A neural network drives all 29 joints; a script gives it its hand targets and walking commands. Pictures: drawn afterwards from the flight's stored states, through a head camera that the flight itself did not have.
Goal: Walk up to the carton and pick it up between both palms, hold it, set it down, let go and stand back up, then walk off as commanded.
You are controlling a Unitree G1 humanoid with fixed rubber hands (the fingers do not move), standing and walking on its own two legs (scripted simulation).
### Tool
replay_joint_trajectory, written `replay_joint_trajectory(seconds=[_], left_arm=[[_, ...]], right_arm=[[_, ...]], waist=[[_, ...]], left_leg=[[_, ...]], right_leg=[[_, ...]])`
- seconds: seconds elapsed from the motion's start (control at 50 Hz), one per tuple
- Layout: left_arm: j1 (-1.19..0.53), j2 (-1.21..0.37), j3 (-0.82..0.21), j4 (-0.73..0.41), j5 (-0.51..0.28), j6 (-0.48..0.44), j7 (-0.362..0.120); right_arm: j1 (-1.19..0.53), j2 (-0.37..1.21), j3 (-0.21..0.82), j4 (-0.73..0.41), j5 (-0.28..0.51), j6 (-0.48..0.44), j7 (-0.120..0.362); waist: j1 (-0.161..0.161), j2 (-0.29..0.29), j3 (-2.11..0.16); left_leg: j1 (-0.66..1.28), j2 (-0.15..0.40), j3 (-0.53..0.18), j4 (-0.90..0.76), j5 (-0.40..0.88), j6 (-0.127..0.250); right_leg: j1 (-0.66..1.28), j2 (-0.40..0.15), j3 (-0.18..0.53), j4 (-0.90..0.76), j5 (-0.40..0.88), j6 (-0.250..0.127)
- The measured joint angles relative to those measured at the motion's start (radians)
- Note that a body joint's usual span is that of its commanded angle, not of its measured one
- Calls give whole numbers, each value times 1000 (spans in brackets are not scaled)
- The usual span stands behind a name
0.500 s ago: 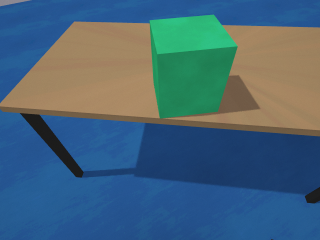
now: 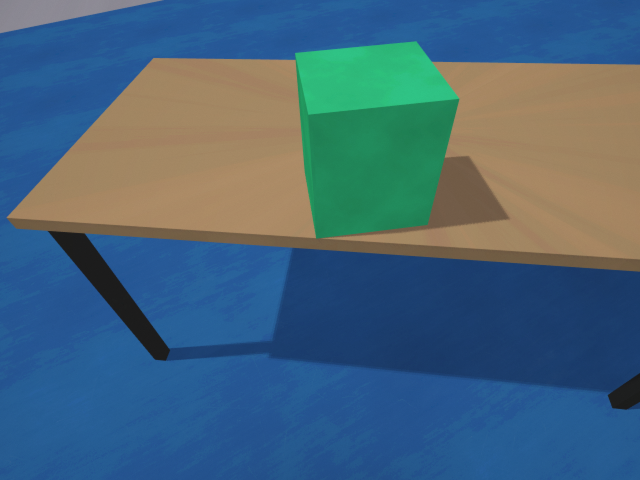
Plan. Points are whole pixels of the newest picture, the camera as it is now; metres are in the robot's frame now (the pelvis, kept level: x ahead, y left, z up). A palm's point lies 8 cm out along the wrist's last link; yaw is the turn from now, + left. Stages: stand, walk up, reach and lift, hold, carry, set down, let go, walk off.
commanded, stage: stand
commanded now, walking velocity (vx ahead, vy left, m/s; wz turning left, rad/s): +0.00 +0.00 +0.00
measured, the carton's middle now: (364, 143) +0.65 -0.05 +0.08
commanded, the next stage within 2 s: none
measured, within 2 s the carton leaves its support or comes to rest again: neither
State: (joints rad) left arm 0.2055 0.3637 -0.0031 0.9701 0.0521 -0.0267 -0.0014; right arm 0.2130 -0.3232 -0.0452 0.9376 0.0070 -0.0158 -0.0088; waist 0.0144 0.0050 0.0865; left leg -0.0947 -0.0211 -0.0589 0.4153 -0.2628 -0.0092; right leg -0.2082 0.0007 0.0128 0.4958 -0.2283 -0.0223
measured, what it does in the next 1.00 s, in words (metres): stands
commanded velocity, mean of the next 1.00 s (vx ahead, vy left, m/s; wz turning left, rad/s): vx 0.00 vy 0.00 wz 0.00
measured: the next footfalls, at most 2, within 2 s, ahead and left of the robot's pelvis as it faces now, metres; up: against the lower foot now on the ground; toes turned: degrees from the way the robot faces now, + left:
none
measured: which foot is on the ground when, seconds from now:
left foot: down 0.00-1.00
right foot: down 0.00-1.00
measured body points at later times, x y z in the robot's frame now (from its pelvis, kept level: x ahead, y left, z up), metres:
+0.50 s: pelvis +0.00 +0.00 +0.00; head +0.01 -0.01 +0.45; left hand +0.06 +0.31 -0.12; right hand +0.07 -0.29 -0.13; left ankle -0.02 +0.14 -0.74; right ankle +0.03 -0.10 -0.74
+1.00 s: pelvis +0.00 +0.00 +0.00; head +0.01 -0.01 +0.45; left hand +0.06 +0.31 -0.12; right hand +0.07 -0.29 -0.13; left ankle -0.02 +0.14 -0.74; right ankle +0.03 -0.10 -0.74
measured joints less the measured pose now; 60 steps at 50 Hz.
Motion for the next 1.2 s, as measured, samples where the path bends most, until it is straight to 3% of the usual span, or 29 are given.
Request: replay_joint_trajectory(seconds=[1.2], left_arm=[[-7,-6,0,15,0,0,0]], right_arm=[[-1,0,12,31,0,0,1]], waist=[[0,-3,-3]], left_leg=[[9,1,0,-31,22,0]], right_leg=[[15,-1,0,-43,27,2]])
